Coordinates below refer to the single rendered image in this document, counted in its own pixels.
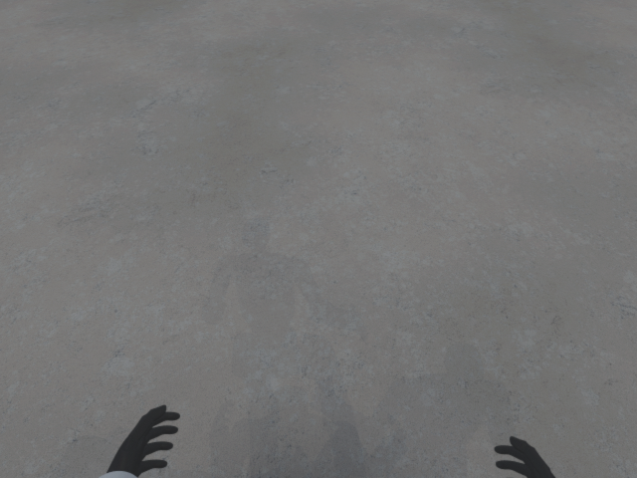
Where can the robot right hand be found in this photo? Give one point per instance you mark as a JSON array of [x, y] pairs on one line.
[[533, 466]]

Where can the robot left hand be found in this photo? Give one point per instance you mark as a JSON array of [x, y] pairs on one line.
[[131, 453]]

